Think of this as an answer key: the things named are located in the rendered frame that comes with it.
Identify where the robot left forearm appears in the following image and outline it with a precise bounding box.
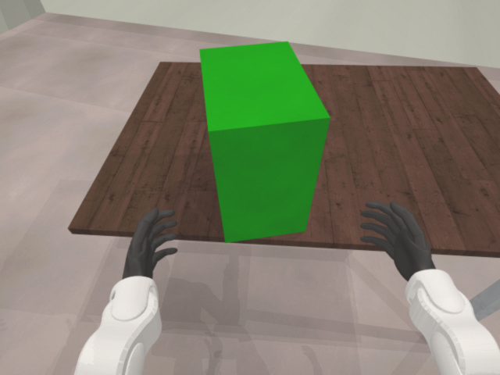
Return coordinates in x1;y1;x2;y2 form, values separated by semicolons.
74;276;162;375

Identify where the table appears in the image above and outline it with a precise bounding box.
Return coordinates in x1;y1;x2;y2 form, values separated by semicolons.
68;62;500;345

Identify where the left robot hand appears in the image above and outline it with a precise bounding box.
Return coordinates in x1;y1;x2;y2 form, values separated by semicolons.
122;208;177;280

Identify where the robot right forearm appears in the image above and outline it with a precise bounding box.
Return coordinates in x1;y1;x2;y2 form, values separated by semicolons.
405;269;500;375

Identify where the right robot hand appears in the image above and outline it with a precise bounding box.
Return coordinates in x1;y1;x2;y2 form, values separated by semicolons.
360;202;436;282

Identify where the carton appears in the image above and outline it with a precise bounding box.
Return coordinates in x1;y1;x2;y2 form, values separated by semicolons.
199;41;330;243

